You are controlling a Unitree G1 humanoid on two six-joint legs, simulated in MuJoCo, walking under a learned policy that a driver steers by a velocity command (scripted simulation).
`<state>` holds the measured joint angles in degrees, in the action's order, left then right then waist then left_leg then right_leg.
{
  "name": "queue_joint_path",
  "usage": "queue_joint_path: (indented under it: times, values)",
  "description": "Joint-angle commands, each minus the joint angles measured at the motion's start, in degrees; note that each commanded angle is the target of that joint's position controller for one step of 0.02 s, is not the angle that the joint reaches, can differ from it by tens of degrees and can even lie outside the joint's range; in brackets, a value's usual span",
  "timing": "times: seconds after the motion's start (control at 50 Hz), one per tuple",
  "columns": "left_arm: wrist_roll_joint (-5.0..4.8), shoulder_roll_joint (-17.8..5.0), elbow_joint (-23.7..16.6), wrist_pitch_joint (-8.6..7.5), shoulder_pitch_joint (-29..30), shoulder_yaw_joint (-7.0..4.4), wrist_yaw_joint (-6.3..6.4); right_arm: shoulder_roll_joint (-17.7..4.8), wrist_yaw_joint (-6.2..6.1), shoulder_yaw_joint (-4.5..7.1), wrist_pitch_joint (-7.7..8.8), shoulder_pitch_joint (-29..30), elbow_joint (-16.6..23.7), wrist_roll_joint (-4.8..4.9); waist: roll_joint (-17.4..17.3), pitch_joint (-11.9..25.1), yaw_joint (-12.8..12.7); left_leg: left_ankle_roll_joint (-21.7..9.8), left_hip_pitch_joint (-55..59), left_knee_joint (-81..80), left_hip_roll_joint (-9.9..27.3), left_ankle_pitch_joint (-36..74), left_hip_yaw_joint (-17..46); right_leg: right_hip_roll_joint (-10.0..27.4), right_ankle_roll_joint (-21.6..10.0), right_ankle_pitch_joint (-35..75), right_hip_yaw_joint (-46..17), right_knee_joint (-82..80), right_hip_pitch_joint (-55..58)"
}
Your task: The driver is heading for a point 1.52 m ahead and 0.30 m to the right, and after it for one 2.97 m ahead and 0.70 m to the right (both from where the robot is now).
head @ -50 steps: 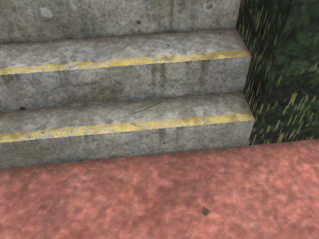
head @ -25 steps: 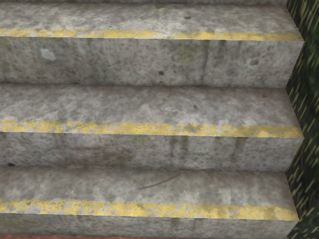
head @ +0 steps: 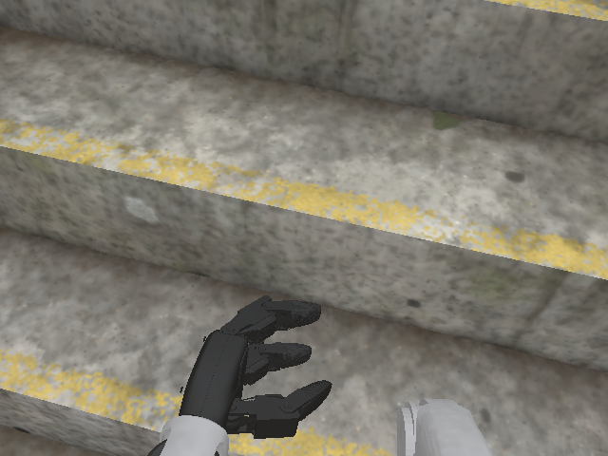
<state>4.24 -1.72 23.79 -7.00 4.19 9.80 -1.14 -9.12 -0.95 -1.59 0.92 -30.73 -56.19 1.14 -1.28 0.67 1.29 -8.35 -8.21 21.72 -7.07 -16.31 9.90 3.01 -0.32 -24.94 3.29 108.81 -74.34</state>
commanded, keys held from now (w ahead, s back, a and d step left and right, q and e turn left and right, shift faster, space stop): w+q+shift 0.02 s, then w+shift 0.30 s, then w+e+shift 0.68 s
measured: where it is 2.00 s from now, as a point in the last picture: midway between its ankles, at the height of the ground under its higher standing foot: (392, 141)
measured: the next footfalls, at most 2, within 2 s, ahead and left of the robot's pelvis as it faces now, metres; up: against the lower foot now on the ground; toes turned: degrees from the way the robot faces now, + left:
right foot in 0.12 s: +0.14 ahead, -0.18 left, +0.20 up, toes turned +3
left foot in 0.40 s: +0.27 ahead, +0.25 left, +0.20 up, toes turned +12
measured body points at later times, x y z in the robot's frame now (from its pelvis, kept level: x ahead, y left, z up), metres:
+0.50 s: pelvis +0.20 +0.12 +0.14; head +0.18 +0.16 +0.59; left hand +0.31 +0.39 +0.02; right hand +0.33 -0.09 +0.03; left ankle +0.23 +0.24 -0.55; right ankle +0.14 -0.07 -0.25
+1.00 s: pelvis +0.34 +0.09 +0.32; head +0.31 +0.11 +0.77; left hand +0.50 +0.30 +0.20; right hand +0.49 -0.19 +0.29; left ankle +0.31 +0.25 -0.15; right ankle +0.34 +0.03 -0.33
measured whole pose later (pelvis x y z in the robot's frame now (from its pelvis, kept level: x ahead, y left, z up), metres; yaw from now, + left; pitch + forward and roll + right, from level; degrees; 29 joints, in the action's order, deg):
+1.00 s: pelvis +0.34 +0.09 +0.32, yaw -16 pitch +2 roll -1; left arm 1.4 -14.2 44.8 -1.0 -18.3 0.2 -1.6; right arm -13.4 3.0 -1.3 5.6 -4.8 -35.0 -4.5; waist 0.4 8.2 0.9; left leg -9.0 -44.0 109.5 0.0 -5.2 5.3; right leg -12.6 -7.4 -31.4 -1.8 66.1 -36.0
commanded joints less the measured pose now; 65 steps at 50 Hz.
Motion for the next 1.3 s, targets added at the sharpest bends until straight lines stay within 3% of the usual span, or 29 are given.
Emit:
queue_joint_path:
  times: [0.02, 0.04, 0.06, 0.08, 0.1, 0.12, 0.14, 0.16, 0.18, 0.28, 0.32, 0.36, 0.38, 0.42, 0.44, 0.46, 0.48, 0.56, 0.68, 0.74, 0.8, 0.84, 0.88, 0.9, 0.94, 0.98, 1.08, 1.24, 1.3]
  values:
    - [0.52, -6.66, -8.31, -1.71, 5.04, -3.36, 2.41, -12.76, -3.32, 3.06, 0.57, 3.0, 5.45, 0.7, -0.68, 18.99, -7.76, -3.94, -18.61, -6.94, 11.26, 97.34, 6.61, -6.23, -0.34, -3.68, 9.78, -24.62, 55.67]
    - [-1.08, -10.9, -5.89, -4.06, -4.06, -6.16, 2.57, -11.26, -3.24, 2.87, 3.06, 1.51, 2.86, 0.38, -1.34, 28.14, -11.31, 1.77, -27.64, 19.01, 9.88, 140.74, 7.82, 1.37, -6.6, -4.6, -4.15, -28.19, 79.22]
    - [0.49, -21.43, 0.39, -3.89, -25.11, -10.09, 3.17, -20.67, -2.24, 5.76, 4.34, 7.35, 6.92, -1.48, -2.75, 47.88, -20.61, 6.95, -26.98, 43.02, 6.31, 145.38, 8.96, 6.85, -12.7, -25.82, -28.14, -51.13, 95.05]
    - [-2.62, -28.54, 7.72, -2.65, -30.87, -12.91, 3.36, -17.95, -0.71, 5.16, 4.94, 15.18, 10.99, -1.14, 34.02, 55.42, -20.33, 7.96, -33.15, 77.27, -1.45, 50.6, 10.66, 17.83, -19.65, -18.3, -55.33, -66.77, 100.58]
    - [-3.57, -23.93, 11.86, -0.86, -30.46, -11.86, 3.6, -14.38, 0.62, 3.79, 5.67, 24.72, 18.66, -1.51, 42.42, 47.71, -16.23, 8.13, -40.39, 90.58, 0.2, 7.96, 9.14, 17.06, -18.16, 12.79, -51.12, -64.8, 94.22]
    - [-3.95, -15.83, 23.26, 1.28, -38.04, -10.11, 2.95, -4.83, 1.27, 0.37, 5.49, 52.7, 28.52, -5.55, 27.77, 20.45, -21.58, 7.93, -51.3, 99.26, 3.31, -8.18, -5.94, 5.74, -9.98, 33.7, -16.74, -58.83, 78.46]
    - [-2.57, -8.24, 25.75, 1.89, -30.94, -8.14, 2.7, 4.09, 3.36, -1.6, 5.69, 39.74, 29.98, -0.53, 15.9, 10.45, -7.09, 5.74, -66.94, 104.48, 5.88, -18.45, 0.79, 10.92, -9.28, 28.82, -19.65, -63.43, 79.57]
    - [-3.5, -0.51, 23.69, 2.96, -22.86, -6.79, 3.01, 5.91, 5.85, -3.44, 5.08, 30.39, 28.57, 0.66, 3.01, 6.03, -1.3, 3.66, -66.78, 99.98, 8.13, -23.78, 4.75, 13.62, -8.15, 24.13, -20.06, -69.92, 69.82]
    - [-5.13, -0.99, 22.79, 3.57, -18.42, -7.44, 4.7, 4.68, 7.02, -3.89, 3.24, 27.37, 30.33, 1.46, 3.79, 1.41, 1.72, 5.13, -64.87, 95.92, 11.66, -29.96, 9.83, 18.04, -6.58, 3.18, -26.63, -77.69, 57.33]
    - [-4.93, -19.38, 18.36, 2.47, -3.72, -11.98, 3.32, 0.72, 3.13, -5.22, 0.33, 21.06, 28.42, -1.94, -4.02, 1.02, 10.74, 7.14, -26.0, 63.89, 14.49, 11.33, -8.11, 9.33, -7.73, -2.05, -4.43, -93.71, 25.42]
    - [-5.2, -22.87, 19.56, 1.29, -8.39, -12.76, 2.02, -6.06, 1.61, -2.32, -0.14, 20.83, 25.52, -0.7, -1.24, 5.97, 8.98, 6.13, -9.63, 47.42, 9.92, 4.11, -19.08, 8.1, -8.12, 12.09, 0.86, -92.68, 32.34]
    - [-4.41, -25.83, 20.75, 1.27, -6.66, -12.97, 1.13, -12.09, 1.83, 2.16, 1.15, 8.37, 21.83, -0.28, 4.86, 14.41, 17.15, 2.99, 5.24, 28.01, 9.92, 6.14, -16.05, 7.62, -6.91, 38.07, -0.97, -75.1, 47.25]
    - [-4.81, -22.33, 19.38, 1.81, -5.26, -12.46, 0.93, -13.41, 2.48, 3.74, 0.98, 3.31, 18.29, -0.65, 3.69, 9.92, 18.54, 2.37, 6.01, 7.2, 11.68, 13.34, -12.71, 5.0, -3.54, 34.92, -0.26, -57.89, 51.46]
    - [-3.53, -2.96, 15.04, -0.5, -9.49, -8.46, 1.2, -9.9, 3.79, 1.32, 1.02, 6.72, 12.53, -4.12, -16.29, -1.53, 4.58, 10.92, 1.6, 22.36, 18.13, 54.28, 1.91, -7.32, -4.73, 1.83, -18.59, 8.29, 21.6]
    - [-5.53, 0.42, 16.09, -2.86, -27.41, -8.33, 0.12, -12.28, 4.12, 2.44, 0.98, 6.81, 12.89, -4.58, -18.55, 13.43, -3.69, 8.57, 10.43, 17.24, 29.12, 56.32, 18.53, -8.9, -5.56, 9.82, -24.96, 27.09, 11.3]
    - [-6.6, 0.63, 12.76, -3.22, -25.26, -7.36, -0.53, -15.71, 3.83, 4.58, -0.3, 3.26, 10.71, -3.69, -13.81, 17.06, -2.26, 3.08, 14.2, 0.05, 35.12, 11.5, 35.35, -9.18, -3.28, 11.97, -18.6, 36.86, -0.11]
    - [-6.56, 1.88, 8.35, -2.64, -14.8, -5.76, -1.03, -13.1, 3.64, 3.74, -0.63, 9.33, 9.27, -2.46, -10.9, 6.97, -2.08, 2.07, 8.52, -4.34, 34.12, -14.88, 31.72, -4.53, -3.43, 14.84, -15.18, 39.69, -11.16]
    - [-6.74, -2.73, 6.31, 3.76, -10.88, -5.56, -0.77, -0.86, 1.47, -0.68, 3.56, 15.26, 0.86, -5.7, -4.29, 1.43, -6.68, 0.54, -9.38, -5.44, 33.99, -3.53, 10.74, -1.0, -6.02, 12.67, -16.13, 53.08, -11.65]
    - [-6.44, -3.63, 2.64, 7.01, 6.06, -3.52, 0.87, -5.51, 0.72, -1.8, 3.25, 10.48, -1.58, -4.84, 0.15, -2.03, -2.79, 2.81, -17.4, -17.43, 22.99, 7.24, -17.69, -2.81, -4.89, 23.43, -1.28, 18.72, -3.33]
    - [-5.89, -2.97, 1.31, 6.51, 9.49, -1.86, -0.92, -11.97, -1.3, -0.35, 2.3, 0.24, -5.06, -2.39, -1.17, 5.12, -2.48, 1.86, -8.44, -25.51, 20.48, 27.94, -27.17, -1.42, -7.95, 11.74, 7.17, -13.43, 19.14]
    - [-4.26, -9.96, 5.37, 6.94, -4.16, -5.79, -2.42, -21.42, -3.21, 2.66, 1.35, 1.84, -2.29, -1.91, -11.23, 15.75, -10.0, -3.89, 13.95, -5.59, 27.26, 109.61, -28.23, -11.66, -8.42, -22.49, 14.02, -21.61, 31.66]
    - [-3.83, -16.26, 8.11, 6.83, -11.83, -8.9, -3.19, -19.64, -3.61, 3.12, -0.2, 9.03, 6.46, -1.69, -10.32, 19.79, -9.72, -5.73, 15.51, 14.89, 27.69, 107.67, -26.06, -13.65, -11.85, -17.74, 2.7, -40.93, 41.26]
    - [-2.35, -24.43, 11.06, 7.91, -18.6, -12.51, -1.18, -14.12, -0.87, 2.96, 2.01, 22.36, 16.72, -3.11, 15.79, 14.84, -10.47, -5.27, -21.52, 43.06, 13.13, 32.42, -18.77, -1.97, -19.28, -25.15, -45.21, -75.4, 55.06]
    - [-0.72, -23.33, 10.82, 6.71, -14.62, -11.79, -0.15, -9.28, 1.41, 2.54, 3.8, 33.42, 22.27, -3.38, 14.71, 8.03, -7.22, -2.36, -34.43, 71.91, 4.22, 14.38, -4.76, -0.72, -20.49, -30.89, -61.1, -86.77, 47.2]
    - [-2.17, -11.92, 14.87, 5.0, -17.83, -8.17, -0.41, 2.35, 4.48, -1.78, 6.18, 36.46, 30.16, -5.56, 9.54, -1.27, -1.79, -1.21, -48.61, 96.34, 3.9, 8.81, -0.49, -2.98, -16.29, -21.69, -49.83, -79.18, 38.47]
    - [-3.34, -6.58, 19.05, 4.59, -20.69, -7.2, -0.67, 4.64, 5.84, -3.65, 7.41, 31.85, 30.61, -7.19, 2.54, -2.74, 2.76, -0.96, -55.75, 103.02, 4.94, 7.39, -1.96, -6.14, -14.15, -8.29, -41.45, -76.04, 41.62]
    - [-4.66, -12.23, 19.56, 2.43, -21.86, -9.87, -0.1, 0.75, 4.01, -5.13, 7.66, 31.51, 29.95, -6.36, -4.45, -1.08, 1.78, 4.09, -55.93, 89.81, 6.42, 4.59, -6.56, -5.09, -17.16, -1.4, -41.01, -85.75, 45.06]
    - [-6.41, -9.78, 23.84, 3.72, -41.94, -10.05, 2.55, 8.87, 3.71, -7.18, 8.2, 49.85, 37.67, -3.8, 3.51, 0.4, -7.36, 7.4, -85.63, 103.38, 6.37, -10.36, -4.01, 3.59, -18.96, 17.39, -48.71, -85.03, 77.61]
    - [-7.88, -9.95, 26.28, 5.71, -40.42, -11.11, 5.33, 13.04, 3.79, -8.73, 7.93, 57.45, 43.86, -4.96, 7.89, 2.84, -4.89, 6.68, -61.05, 76.1, 10.41, -16.25, -6.15, 4.99, -15.85, 25.15, -39.1, -96.65, 64.01]
Velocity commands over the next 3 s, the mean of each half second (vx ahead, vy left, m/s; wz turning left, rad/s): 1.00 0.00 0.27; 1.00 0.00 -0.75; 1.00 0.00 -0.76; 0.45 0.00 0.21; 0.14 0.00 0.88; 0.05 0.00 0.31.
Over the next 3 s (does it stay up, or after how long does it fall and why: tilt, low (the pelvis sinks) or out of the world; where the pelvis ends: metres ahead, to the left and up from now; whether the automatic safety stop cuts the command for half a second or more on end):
stays up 0.73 0.00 0.63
